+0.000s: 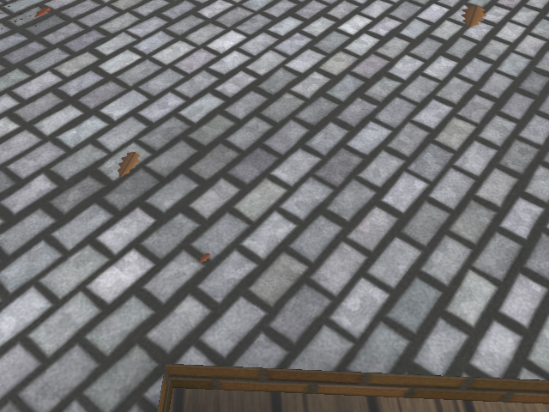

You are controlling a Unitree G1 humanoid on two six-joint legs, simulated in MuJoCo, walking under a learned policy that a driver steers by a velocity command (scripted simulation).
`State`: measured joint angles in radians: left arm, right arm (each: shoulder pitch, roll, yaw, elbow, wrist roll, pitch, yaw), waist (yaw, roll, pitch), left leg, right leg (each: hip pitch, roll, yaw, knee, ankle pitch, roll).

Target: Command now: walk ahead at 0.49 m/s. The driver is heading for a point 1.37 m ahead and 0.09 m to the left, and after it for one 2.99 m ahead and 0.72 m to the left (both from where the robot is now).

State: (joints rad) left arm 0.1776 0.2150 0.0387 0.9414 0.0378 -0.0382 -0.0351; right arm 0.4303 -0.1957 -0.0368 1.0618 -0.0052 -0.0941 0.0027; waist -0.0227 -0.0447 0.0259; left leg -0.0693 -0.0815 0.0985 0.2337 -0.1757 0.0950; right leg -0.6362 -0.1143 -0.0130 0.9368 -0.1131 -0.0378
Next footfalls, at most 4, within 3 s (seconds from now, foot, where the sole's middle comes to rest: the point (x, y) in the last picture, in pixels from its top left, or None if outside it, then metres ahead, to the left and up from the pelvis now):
0.24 right None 0.30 -0.11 -0.78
0.90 left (242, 304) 0.71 0.07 -0.64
1.50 right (298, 196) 1.06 -0.08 -0.64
1.78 left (209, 203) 1.04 0.17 -0.64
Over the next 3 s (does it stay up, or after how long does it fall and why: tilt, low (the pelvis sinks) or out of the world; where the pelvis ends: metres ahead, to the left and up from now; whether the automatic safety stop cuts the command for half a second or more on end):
stays up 1.48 0.10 0.12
